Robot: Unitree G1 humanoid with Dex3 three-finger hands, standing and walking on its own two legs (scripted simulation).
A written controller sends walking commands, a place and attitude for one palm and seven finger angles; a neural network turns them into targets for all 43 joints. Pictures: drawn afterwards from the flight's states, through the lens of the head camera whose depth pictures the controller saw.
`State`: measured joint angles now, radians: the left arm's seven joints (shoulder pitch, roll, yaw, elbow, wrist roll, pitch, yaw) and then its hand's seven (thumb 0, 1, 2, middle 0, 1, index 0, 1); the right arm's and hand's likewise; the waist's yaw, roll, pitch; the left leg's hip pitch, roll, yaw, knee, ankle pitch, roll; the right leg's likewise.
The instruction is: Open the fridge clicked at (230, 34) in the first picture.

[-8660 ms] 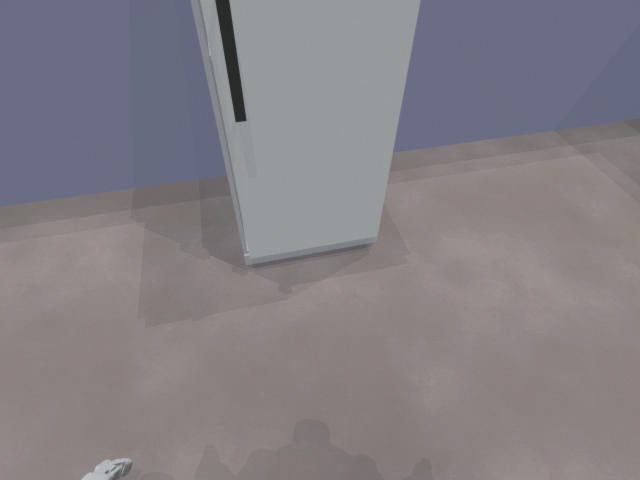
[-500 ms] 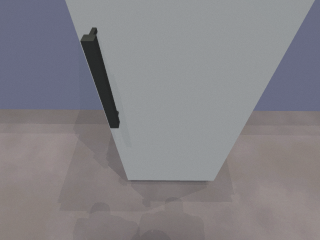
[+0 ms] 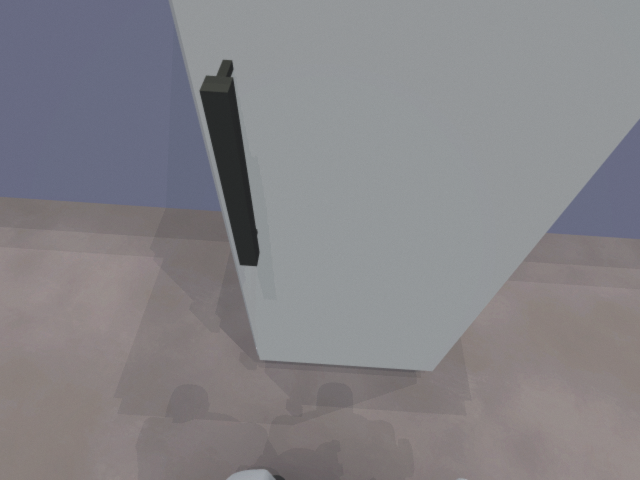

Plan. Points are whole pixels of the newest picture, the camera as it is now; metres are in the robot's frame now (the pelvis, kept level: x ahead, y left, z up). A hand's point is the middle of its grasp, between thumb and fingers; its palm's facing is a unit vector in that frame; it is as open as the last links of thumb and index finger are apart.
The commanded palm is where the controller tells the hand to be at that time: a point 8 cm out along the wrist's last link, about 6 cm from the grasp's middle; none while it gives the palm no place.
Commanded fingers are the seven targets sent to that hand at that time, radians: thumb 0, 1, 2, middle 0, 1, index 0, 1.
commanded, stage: come to a stop and stand still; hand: left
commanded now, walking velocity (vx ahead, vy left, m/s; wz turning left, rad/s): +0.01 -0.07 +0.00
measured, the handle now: (240, 180) +0.45 +0.15 +0.10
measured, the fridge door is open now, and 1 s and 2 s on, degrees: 0 0 0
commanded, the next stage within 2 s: look again from close up in 1.34 s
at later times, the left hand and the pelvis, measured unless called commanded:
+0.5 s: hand out of the picture -0.04 +0.11 -0.18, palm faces +0.06 -0.99 -0.13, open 7.3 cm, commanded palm none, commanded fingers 0.00 0.90 0.90 -0.20 -0.30 -0.20 -0.30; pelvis -0.03 -0.04 +0.00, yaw +2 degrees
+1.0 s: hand out of the picture +0.00 +0.21 -0.17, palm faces +0.03 -0.97 -0.23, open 7.4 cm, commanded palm none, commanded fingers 0.00 0.90 0.90 -0.20 -0.30 -0.20 -0.30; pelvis -0.04 +0.02 +0.00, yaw +1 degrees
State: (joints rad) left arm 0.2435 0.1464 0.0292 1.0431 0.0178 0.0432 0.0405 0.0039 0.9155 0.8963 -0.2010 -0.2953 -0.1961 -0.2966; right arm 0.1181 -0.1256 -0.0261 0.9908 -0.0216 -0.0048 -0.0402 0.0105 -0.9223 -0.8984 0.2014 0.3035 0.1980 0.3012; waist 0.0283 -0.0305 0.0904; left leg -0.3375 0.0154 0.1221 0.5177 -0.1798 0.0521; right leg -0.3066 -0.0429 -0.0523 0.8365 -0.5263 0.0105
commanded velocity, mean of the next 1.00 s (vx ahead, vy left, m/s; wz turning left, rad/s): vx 0.00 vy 0.00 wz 0.00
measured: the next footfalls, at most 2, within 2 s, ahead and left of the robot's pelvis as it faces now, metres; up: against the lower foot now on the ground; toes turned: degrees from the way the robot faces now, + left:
right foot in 0.12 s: -0.01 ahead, -0.13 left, +0.00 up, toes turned +0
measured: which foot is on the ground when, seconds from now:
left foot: down 0.00-1.00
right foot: up 0.00-0.10, down 0.12-1.00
